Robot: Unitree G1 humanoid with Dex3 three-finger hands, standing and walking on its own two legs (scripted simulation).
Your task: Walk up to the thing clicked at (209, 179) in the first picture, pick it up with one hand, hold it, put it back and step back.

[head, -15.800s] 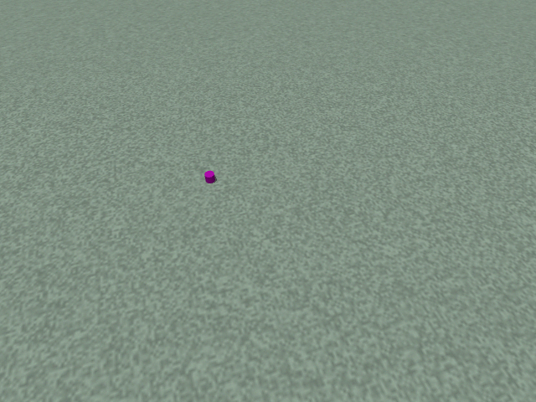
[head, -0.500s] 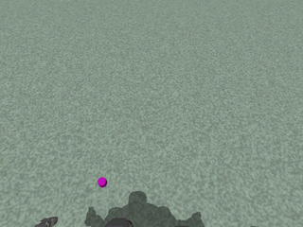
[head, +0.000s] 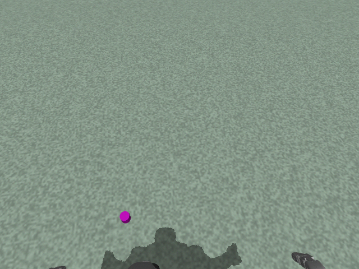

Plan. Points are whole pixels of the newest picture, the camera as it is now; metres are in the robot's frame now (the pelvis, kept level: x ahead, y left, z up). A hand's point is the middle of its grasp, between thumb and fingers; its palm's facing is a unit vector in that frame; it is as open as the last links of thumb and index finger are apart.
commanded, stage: walk up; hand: left
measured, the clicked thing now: (125, 217) +0.44 +0.28 -0.74
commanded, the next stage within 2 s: none
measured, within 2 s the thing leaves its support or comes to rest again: neither
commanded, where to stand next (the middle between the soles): +0.04 +0.04 m, yaw -1 degrees
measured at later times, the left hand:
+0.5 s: hand out of the picture +0.08 +0.27 -0.16, palm faces -0.01 -0.93 -0.37, open 7.4 cm
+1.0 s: hand out of the picture -0.08 +0.27 -0.13, palm faces +0.09 -0.86 -0.50, open 7.4 cm
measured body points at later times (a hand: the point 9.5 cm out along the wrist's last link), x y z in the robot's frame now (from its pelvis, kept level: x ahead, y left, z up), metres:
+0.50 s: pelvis -0.02 -0.01 -0.01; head +0.04 +0.00 +0.44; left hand +0.08 +0.32 -0.13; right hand +0.09 -0.32 -0.13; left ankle +0.08 +0.12 -0.73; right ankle -0.04 -0.10 -0.71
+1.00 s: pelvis -0.06 -0.03 -0.01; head -0.02 -0.05 +0.44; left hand -0.08 +0.32 -0.09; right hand +0.06 -0.34 -0.14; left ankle -0.04 +0.12 -0.70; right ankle -0.09 -0.17 -0.73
